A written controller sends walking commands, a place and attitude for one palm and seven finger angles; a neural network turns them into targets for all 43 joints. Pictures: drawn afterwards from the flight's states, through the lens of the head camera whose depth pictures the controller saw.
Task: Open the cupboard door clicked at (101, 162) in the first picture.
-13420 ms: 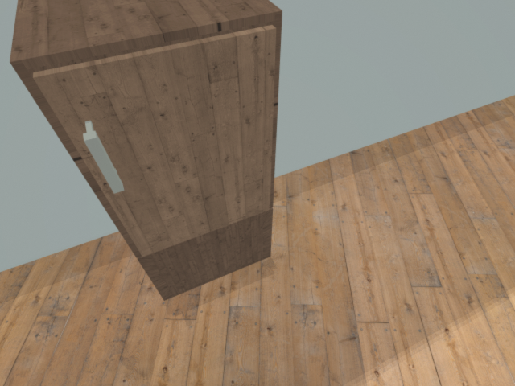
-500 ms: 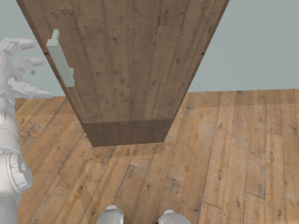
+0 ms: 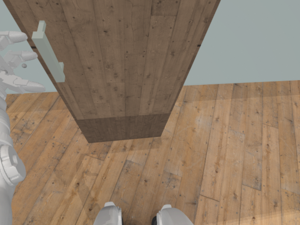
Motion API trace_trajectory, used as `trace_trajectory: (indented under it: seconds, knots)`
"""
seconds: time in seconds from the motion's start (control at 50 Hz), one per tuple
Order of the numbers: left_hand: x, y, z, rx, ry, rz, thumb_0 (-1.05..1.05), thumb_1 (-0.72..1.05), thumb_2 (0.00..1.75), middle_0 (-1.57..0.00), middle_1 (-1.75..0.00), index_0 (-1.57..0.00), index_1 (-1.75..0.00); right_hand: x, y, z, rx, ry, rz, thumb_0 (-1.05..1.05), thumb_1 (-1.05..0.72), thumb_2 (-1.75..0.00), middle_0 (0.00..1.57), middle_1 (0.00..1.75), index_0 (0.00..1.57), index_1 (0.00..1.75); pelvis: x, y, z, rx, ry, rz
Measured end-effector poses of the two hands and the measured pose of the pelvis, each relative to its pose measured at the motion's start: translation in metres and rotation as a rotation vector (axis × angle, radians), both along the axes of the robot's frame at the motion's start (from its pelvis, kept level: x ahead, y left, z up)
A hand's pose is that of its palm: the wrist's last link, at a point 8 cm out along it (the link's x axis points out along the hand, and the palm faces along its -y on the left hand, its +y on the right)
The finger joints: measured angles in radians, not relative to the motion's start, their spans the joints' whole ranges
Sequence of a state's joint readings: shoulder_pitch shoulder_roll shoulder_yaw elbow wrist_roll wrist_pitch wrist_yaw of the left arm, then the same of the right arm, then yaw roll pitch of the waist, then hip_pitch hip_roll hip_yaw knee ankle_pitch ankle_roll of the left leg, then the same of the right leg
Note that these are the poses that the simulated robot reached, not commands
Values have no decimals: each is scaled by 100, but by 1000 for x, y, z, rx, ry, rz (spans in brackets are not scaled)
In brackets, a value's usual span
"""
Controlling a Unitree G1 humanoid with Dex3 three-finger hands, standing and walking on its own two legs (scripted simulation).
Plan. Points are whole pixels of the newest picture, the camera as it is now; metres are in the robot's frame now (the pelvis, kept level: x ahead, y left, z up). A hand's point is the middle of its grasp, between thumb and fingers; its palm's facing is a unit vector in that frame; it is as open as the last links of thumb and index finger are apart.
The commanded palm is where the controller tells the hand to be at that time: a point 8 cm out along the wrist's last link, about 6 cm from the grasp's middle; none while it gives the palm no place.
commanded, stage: slide the fingers in behind the handle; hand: left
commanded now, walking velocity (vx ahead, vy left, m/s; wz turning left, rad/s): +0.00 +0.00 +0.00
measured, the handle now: (52, 54) +0.53 +0.22 +0.10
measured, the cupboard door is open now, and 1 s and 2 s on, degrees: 0 1 2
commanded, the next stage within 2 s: move the hooked fingers beside the handle in 1.50 s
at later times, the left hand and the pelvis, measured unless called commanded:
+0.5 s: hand (31, 65) +0.49 +0.26 +0.10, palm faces +0.11 -0.99 +0.01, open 14.2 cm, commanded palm +0.46 +0.28 +0.10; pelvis +0.01 +0.00 +0.00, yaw +1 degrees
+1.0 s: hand (36, 71) +0.47 +0.25 +0.10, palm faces +0.17 -0.98 +0.00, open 14.9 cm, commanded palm +0.45 +0.23 +0.10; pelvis +0.01 +0.00 +0.01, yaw +3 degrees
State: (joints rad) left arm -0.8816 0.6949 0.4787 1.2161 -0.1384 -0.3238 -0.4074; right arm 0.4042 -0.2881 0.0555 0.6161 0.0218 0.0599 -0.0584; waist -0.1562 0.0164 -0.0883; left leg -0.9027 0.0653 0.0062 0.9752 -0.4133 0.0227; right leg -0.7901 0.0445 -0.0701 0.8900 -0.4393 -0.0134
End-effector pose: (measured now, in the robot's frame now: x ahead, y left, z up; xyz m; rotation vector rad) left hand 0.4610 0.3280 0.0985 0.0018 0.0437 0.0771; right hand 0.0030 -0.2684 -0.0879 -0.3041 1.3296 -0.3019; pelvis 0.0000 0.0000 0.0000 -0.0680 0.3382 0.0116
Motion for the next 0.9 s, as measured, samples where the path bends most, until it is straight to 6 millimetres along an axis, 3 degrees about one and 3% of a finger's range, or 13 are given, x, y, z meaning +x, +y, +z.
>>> trace_trajectory:
  seconds: [0.2,0.6,0.9]
  knots:
    - [6,-10,-2,-13,-16,2,-1,-49,30,-29,-121,-30,-120,-8,0,2,7,32,-20,0,-90,-90,20,30,20,30,5,0,1,1,7,-5]
    - [-4,-19,-2,-11,-21,43,-1,-50,30,-22,-119,-23,-117,35,10,-5,53,-44,48,0,-90,-90,20,30,20,30,12,4,4,1,-12,19]
    - [-18,-29,-2,-2,-27,83,-1,-50,30,-14,-116,-15,-114,51,16,-9,83,-65,95,0,-90,-90,20,30,20,30,13,4,6,1,-37,48]
